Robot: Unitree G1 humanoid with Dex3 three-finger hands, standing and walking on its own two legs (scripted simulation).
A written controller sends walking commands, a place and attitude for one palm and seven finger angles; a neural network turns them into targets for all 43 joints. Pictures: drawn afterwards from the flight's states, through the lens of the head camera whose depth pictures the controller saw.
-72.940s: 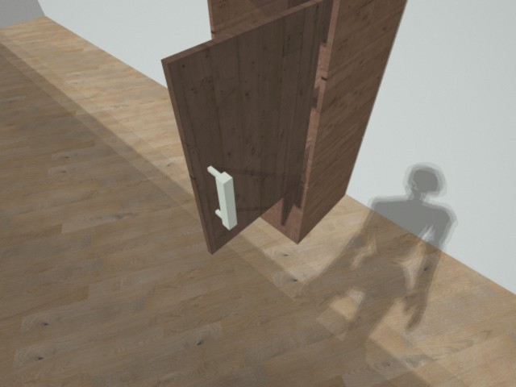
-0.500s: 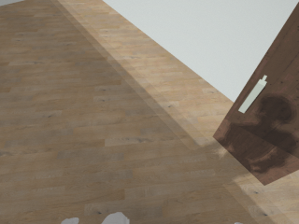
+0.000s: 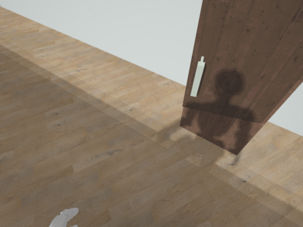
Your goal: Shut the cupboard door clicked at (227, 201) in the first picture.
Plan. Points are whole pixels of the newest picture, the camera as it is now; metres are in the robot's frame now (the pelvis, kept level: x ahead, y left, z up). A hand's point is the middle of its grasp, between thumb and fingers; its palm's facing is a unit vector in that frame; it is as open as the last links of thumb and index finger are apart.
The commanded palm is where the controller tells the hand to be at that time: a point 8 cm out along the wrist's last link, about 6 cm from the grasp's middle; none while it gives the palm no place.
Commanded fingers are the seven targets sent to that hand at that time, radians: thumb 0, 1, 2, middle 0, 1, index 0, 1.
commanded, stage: turn to face it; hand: left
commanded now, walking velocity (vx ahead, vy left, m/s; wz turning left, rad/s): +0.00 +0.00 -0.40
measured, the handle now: (197, 77) +0.69 -0.17 -0.08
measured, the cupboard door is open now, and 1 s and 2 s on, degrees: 17 17 17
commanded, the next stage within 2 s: take the last steps up to it in 0.36 s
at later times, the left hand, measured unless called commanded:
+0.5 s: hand (90, 226) +0.14 +0.19 -0.16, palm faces -0.14 -0.97 -0.20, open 7.3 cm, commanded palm none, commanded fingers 0.00 0.90 0.90 -0.20 -0.30 -0.20 -0.30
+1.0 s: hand (123, 217) +0.17 +0.10 -0.16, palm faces -0.26 -0.95 -0.16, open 7.3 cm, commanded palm none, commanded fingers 0.00 0.90 0.90 -0.20 -0.30 -0.20 -0.30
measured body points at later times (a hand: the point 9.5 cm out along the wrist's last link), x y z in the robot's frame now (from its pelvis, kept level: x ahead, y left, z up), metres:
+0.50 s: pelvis +0.04 +0.01 +0.01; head +0.08 +0.02 +0.46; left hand +0.15 +0.25 -0.14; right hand +0.06 -0.25 -0.12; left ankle +0.06 +0.12 -0.72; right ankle -0.03 -0.11 -0.67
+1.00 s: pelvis +0.12 -0.07 +0.01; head +0.16 -0.07 +0.46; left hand +0.18 +0.15 -0.15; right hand +0.11 -0.34 -0.12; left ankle +0.22 +0.01 -0.69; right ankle +0.01 -0.13 -0.72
